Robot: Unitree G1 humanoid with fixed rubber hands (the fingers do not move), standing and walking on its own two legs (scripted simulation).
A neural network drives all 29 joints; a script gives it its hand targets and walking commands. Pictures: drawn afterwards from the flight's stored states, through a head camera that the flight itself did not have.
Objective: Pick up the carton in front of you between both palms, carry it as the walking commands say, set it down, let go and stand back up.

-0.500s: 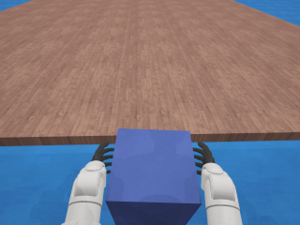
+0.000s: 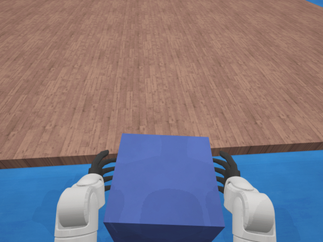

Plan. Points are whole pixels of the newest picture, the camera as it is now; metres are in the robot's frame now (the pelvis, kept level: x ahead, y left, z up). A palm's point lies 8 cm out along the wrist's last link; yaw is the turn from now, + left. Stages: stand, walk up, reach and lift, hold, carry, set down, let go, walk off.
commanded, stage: carry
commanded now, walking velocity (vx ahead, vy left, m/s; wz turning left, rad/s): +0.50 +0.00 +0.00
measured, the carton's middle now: (162, 197) +0.27 +0.00 +0.00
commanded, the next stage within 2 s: none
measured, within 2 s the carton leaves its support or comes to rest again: neither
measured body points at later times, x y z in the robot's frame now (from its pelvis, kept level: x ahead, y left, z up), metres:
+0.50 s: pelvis +0.30 -0.05 +0.00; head +0.33 -0.06 +0.45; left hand +0.57 +0.12 +0.09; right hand +0.60 -0.18 +0.09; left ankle +0.41 +0.10 -0.70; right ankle +0.21 -0.12 -0.75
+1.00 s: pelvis +0.59 -0.01 -0.02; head +0.68 +0.00 +0.42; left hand +1.00 +0.14 +0.13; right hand +1.00 -0.16 +0.14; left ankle +0.53 +0.06 -0.75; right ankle +0.71 -0.11 -0.72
